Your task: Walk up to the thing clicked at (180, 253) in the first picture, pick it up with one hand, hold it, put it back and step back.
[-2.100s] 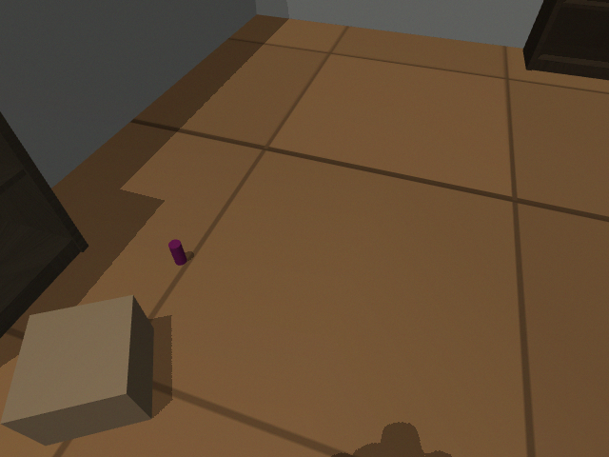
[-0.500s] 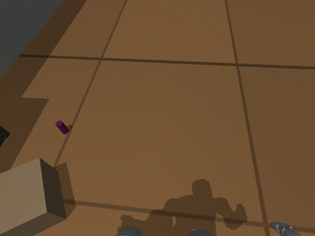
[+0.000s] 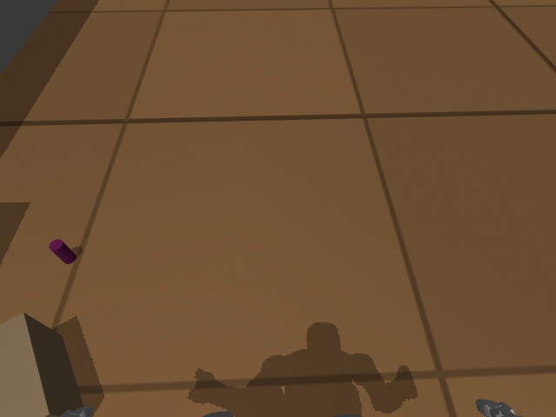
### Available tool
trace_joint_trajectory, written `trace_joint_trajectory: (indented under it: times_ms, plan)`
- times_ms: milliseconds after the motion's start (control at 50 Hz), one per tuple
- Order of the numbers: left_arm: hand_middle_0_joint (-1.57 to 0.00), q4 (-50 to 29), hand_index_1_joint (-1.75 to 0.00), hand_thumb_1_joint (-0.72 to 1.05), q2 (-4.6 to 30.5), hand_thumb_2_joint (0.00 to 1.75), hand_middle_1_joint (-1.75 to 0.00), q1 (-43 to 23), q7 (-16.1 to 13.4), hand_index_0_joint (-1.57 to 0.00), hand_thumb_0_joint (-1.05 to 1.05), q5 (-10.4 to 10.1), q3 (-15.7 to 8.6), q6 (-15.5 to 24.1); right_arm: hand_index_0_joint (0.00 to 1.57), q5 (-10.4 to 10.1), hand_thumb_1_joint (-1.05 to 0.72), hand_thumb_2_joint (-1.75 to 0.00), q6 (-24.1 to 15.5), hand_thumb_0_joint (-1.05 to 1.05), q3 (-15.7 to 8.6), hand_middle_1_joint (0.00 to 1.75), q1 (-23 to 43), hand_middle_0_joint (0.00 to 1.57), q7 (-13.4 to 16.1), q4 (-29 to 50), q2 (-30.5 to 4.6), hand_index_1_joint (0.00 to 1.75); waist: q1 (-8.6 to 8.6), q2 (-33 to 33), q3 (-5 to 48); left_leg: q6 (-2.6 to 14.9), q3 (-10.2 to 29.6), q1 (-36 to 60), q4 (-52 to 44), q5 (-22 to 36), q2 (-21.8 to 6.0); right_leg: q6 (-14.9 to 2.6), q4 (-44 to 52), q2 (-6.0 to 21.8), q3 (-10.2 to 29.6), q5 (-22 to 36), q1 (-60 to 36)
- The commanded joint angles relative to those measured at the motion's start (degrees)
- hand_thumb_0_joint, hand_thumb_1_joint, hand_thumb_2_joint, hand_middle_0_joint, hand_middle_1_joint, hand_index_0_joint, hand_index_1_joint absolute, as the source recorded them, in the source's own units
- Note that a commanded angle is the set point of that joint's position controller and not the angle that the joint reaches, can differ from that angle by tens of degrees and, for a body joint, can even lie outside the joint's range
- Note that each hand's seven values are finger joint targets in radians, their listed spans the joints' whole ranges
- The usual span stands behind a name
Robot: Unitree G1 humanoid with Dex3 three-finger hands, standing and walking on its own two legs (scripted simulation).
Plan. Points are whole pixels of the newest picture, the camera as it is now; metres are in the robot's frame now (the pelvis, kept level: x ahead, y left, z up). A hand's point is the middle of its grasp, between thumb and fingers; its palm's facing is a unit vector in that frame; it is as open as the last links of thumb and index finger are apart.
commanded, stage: walk up
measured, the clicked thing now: (63, 251) +0.78 +0.82 -0.70
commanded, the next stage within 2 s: stand in 0.58 s
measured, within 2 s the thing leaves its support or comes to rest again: neither
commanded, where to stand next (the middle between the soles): +0.04 +0.01 m, yaw -3 degrees
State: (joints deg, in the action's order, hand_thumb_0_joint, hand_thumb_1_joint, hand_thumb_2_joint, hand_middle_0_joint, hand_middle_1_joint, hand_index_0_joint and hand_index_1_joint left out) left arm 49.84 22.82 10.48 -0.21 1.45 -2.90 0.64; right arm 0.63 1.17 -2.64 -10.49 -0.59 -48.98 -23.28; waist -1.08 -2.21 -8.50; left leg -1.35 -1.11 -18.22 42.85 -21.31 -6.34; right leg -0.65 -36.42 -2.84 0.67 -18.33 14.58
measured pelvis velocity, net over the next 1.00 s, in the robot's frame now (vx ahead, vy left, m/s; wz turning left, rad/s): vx -0.01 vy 0.01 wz -0.05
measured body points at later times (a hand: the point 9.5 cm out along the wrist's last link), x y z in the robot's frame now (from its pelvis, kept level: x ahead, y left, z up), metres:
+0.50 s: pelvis -0.01 +0.01 +0.02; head +0.00 +0.00 +0.47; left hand +0.10 +0.31 -0.10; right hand +0.05 -0.30 -0.11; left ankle +0.00 +0.15 -0.72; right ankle +0.01 -0.12 -0.72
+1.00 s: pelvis -0.01 +0.01 +0.03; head +0.00 +0.01 +0.48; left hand +0.10 +0.31 -0.10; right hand +0.06 -0.29 -0.10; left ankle +0.00 +0.15 -0.72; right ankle +0.01 -0.12 -0.72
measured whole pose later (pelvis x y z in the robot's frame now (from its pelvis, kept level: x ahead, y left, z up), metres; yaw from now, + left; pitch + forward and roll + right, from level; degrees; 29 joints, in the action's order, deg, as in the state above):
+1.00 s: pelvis -0.01 +0.01 +0.03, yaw -3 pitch -3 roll +0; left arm 65.0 20.4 5.2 0.3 0.7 0.0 0.9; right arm 0.3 -0.4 -1.0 -5.4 -0.9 -64.6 -20.3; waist -0.7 0.0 -3.1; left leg -1.3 -2.0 -5.2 19.1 -10.5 -1.8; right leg 1.7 -20.4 0.3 5.3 -9.6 7.5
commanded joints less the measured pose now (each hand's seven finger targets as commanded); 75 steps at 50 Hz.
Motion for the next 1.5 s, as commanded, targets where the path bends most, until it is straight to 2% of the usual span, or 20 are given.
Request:
trace_joint_trajectory:
  times_ms: [0, 40, 100, 120, 140, 160, 180, 240, 280, 340, 420, 540, 580, 640, 1040, 1160, 1220, 1240, 1340, 1480]
  plan:
    - [-0.20, -4.52, -0.30, 0.90, 15.57, 0.90, -0.30, -0.05, -0.54, -0.20, 0.00, 0.19, -3.24, 2.19, 0.20, -0.33, -0.90, -0.90, -0.52, 0.00, -2.60, 0.30, 1.89, 0.20, 1.19, 3.94, -9.98, 0.30, 1.01, 9.07, 8.58, 1.98, 3.97, -1.17, 9.47, -15.42, 2.79, -15.58, 13.44, 21.28, 26.69, 12.45, 1.76]
    - [-0.20, -3.92, -0.30, 0.90, 13.82, 0.90, -0.30, -1.24, -0.78, -0.20, 0.00, 0.11, -2.37, 2.35, 0.20, -0.79, -0.90, -0.90, -1.12, 0.00, -2.31, 0.30, 1.99, 0.20, 0.90, 2.88, -9.92, 0.30, 0.85, 8.69, 7.35, 2.54, 3.67, -3.35, 5.41, -10.96, 2.81, -11.72, 11.49, 16.30, 19.73, 17.50, -1.35]
    - [-0.20, -3.35, -0.30, 0.90, 12.90, 0.90, -0.30, -3.44, -0.57, -0.20, 0.00, -0.38, -1.97, 1.68, 0.20, -0.28, -0.90, -0.90, -2.43, 0.00, -1.99, 0.30, -3.13, 0.20, 0.80, -0.57, -8.79, 0.30, -1.18, 11.90, 9.98, 2.34, 0.05, 6.92, -12.85, 2.46, 4.91, -7.41, 5.98, 11.11, 12.05, 22.49, 0.27]
    - [-0.20, -3.58, -0.30, 0.90, 11.35, 0.90, -0.30, -3.67, -0.41, -0.20, 0.00, -0.85, -1.46, 1.39, 0.20, 0.31, -0.90, -0.90, -2.86, 0.00, -2.37, 0.30, -3.95, 0.20, 0.93, -1.19, -9.66, 0.30, -1.55, 9.32, 11.47, 3.15, 2.44, 11.45, -16.99, 9.32, 3.09, -5.40, 3.73, 10.20, 10.98, 21.07, 2.26]
    - [-0.20, -3.71, -0.30, 0.90, 8.80, 0.90, -0.30, -3.47, -0.24, -0.20, 0.00, -1.55, -0.81, 1.19, 0.20, 1.04, -0.90, -0.90, -3.40, 0.00, -2.75, 0.30, -2.73, 0.20, 1.15, -0.87, -12.20, 0.30, -0.74, 2.39, 12.52, 5.82, 12.68, 12.39, -20.99, 12.97, -4.25, -2.09, -0.22, 6.40, 8.70, 14.88, 4.79]
    - [-0.20, -1.54, -0.30, 0.90, 9.22, 0.90, -0.30, -1.92, -0.37, -0.20, 0.00, -1.96, -1.02, 0.75, 0.20, 0.41, -0.90, -0.90, -3.52, 0.00, -2.74, 0.30, 2.17, 0.20, 0.92, -0.35, -14.22, 0.30, 1.68, -0.47, 10.47, 9.76, 17.33, 6.42, -21.10, 8.21, -9.00, -1.16, -0.53, 2.53, 5.17, 1.74, 2.10]
    - [-0.20, 0.13, -0.30, 0.90, 10.03, 0.90, -0.30, -0.79, -0.45, -0.20, 0.00, -1.38, -1.20, 0.76, 0.20, 0.24, -0.90, -0.90, -3.51, 0.00, -2.50, 0.30, 4.83, 0.20, 0.55, -0.13, -13.82, 0.30, 2.79, -0.97, 9.36, 10.52, 16.00, 3.18, -20.28, 7.11, -9.64, -1.27, 1.56, 3.59, 4.49, -2.48, -2.12]
    - [-0.20, 1.90, -0.30, 0.90, 10.96, 0.90, -0.30, -2.63, 0.16, -0.20, 0.00, -1.20, -1.20, 1.50, 0.20, 0.14, -0.90, -0.90, -3.19, 0.00, -1.29, 0.30, 5.47, 0.20, 0.47, -1.41, -11.13, 0.30, 1.69, -0.31, 6.03, 4.55, 6.39, 0.85, -18.77, 1.86, -1.07, -3.23, 9.36, 6.16, 10.34, 5.80, -2.81]
    - [-0.20, 2.74, -0.30, 0.90, 11.44, 0.90, -0.30, -3.91, 0.21, -0.20, 0.00, -1.38, -1.05, 1.66, 0.20, -0.04, -0.90, -0.90, -3.08, 0.00, -1.06, 0.30, 4.78, 0.20, 0.41, -3.08, -10.50, 0.30, 0.93, -0.27, 5.60, 3.31, 4.73, 3.99, -19.41, -0.19, 0.54, -3.77, 11.19, 7.69, 12.00, 5.70, 0.15]
    - [-0.20, 4.17, -0.30, 0.90, 10.48, 0.90, -0.30, -4.94, 0.21, -0.20, 0.00, -1.38, -0.61, 1.56, 0.20, -0.20, -0.90, -0.90, -3.18, 0.00, -0.80, 0.30, 5.13, 0.20, 0.30, -4.58, -10.20, 0.30, 1.17, 1.62, 6.31, 3.86, 5.08, 6.44, -20.76, 0.93, -0.20, -3.02, 13.32, 7.08, 11.30, 5.20, 0.19]
    - [-0.20, 5.94, -0.30, 0.90, 10.32, 0.90, -0.30, -6.30, 0.18, -0.20, 0.00, -1.21, -0.37, 1.68, 0.20, -0.46, -0.90, -0.90, -3.27, 0.00, -0.64, 0.30, 4.91, 0.20, 0.37, -6.14, -9.72, 0.30, 0.33, 4.52, 8.57, 3.55, 3.62, 9.23, -21.11, 5.55, -0.15, -2.40, 14.74, 7.73, 11.29, 10.66, -2.08]
    - [-0.20, 8.24, -0.30, 0.90, 9.70, 0.90, -0.30, -6.78, 0.06, -0.20, 0.00, -1.40, -0.03, 1.43, 0.20, -0.46, -0.90, -0.90, -3.31, 0.00, -0.63, 0.30, 6.30, 0.20, 0.47, -8.30, -9.95, 0.30, 0.75, 3.50, 10.85, 3.38, 2.91, 13.19, -22.97, 11.00, -1.26, -1.72, 15.11, 7.54, 10.12, 15.95, -3.55]
    - [-0.20, 9.22, -0.30, 0.90, 9.66, 0.90, -0.30, -7.24, 0.05, -0.20, 0.00, -1.16, 0.44, 1.71, 0.20, -0.34, -0.90, -0.90, -3.29, 0.00, -0.52, 0.30, 6.59, 0.20, 0.66, -9.26, -9.52, 0.30, 0.41, 2.74, 11.64, 2.73, 3.89, 13.52, -24.23, 16.65, -1.31, -0.60, 15.36, 8.61, 8.91, 20.67, -6.28]
    - [-0.20, 10.35, -0.30, 0.90, 9.72, 0.90, -0.30, -7.35, 0.00, -0.20, 0.00, -1.31, 0.54, 1.43, 0.20, -0.31, -0.90, -0.90, -3.40, 0.00, -0.45, 0.30, 7.21, 0.20, 0.80, -10.41, -9.73, 0.30, 0.70, 1.82, 11.10, 2.44, 4.03, 14.24, -25.29, 18.73, -1.45, -0.39, 15.92, 8.41, 8.25, 21.15, -6.77]
    - [-0.20, 11.50, -0.30, 0.90, 10.12, 0.90, -0.30, -7.95, -0.18, -0.20, 0.00, -1.01, 0.78, 1.55, 0.20, -0.23, -0.90, -0.90, -2.75, 0.00, -0.57, 0.30, 7.79, 0.20, 0.48, -12.81, -9.38, 0.30, 0.31, 3.05, 9.36, 2.34, 4.31, 14.52, -27.04, 12.48, -1.36, -0.22, 20.21, 9.14, 8.27, 14.19, -5.24]
    - [-0.20, 11.82, -0.30, 0.90, 10.43, 0.90, -0.30, -6.66, -0.12, -0.20, 0.00, -0.92, 0.62, 1.29, 0.20, -0.08, -0.90, -0.90, -2.69, 0.00, -0.61, 0.30, 7.60, 0.20, 0.36, -12.90, -9.33, 0.30, 0.67, 2.71, 7.68, 2.26, 4.80, 13.28, -28.21, 8.01, -1.06, -0.14, 21.02, 8.72, 8.14, 8.53, -3.66]
    - [-0.20, 11.52, -0.30, 0.90, 10.47, 0.90, -0.30, -6.83, -0.12, -0.20, 0.00, -0.93, 0.68, 1.43, 0.20, -0.13, -0.90, -0.90, -2.66, 0.00, -0.60, 0.30, 7.11, 0.20, 0.29, -12.98, -9.10, 0.30, 0.36, 3.21, 8.67, 2.43, 4.65, 14.09, -27.47, 9.90, -1.08, -0.26, 21.01, 9.04, 8.31, 9.61, -3.77]
    - [-0.20, 11.27, -0.30, 0.90, 10.32, 0.90, -0.30, -6.87, -0.16, -0.20, 0.00, -0.84, 0.68, 1.54, 0.20, -0.08, -0.90, -0.90, -2.72, 0.00, -0.75, 0.30, 7.47, 0.20, 0.31, -12.77, -9.44, 0.30, 0.29, 2.39, 10.22, 2.54, 4.41, 15.01, -26.78, 12.30, -1.18, -0.24, 20.38, 9.23, 8.24, 13.47, -4.71]
    - [-0.20, 11.38, -0.30, 0.90, 10.23, 0.90, -0.30, -6.46, -0.19, -0.20, 0.00, -0.98, 0.82, 1.28, 0.20, -0.08, -0.90, -0.90, -2.45, 0.00, -0.54, 0.30, 6.70, 0.20, 0.39, -13.16, -9.34, 0.30, 0.33, 2.61, 7.70, 2.44, 4.70, 12.39, -27.61, 8.38, -0.80, -0.12, 20.98, 8.81, 8.19, 8.65, -3.94]
    - [-0.20, 11.17, -0.30, 0.90, 10.13, 0.90, -0.30, -5.92, -0.25, -0.20, 0.00, -1.03, 0.88, 1.30, 0.20, -0.18, -0.90, -0.90, -2.77, 0.00, -0.39, 0.30, 6.32, 0.20, 0.50, -13.21, -9.54, 0.30, 0.61, 2.21, 10.27, 2.44, 4.67, 13.32, -26.78, 15.93, -1.23, -0.14, 18.97, 9.22, 7.28, 16.91, -6.86]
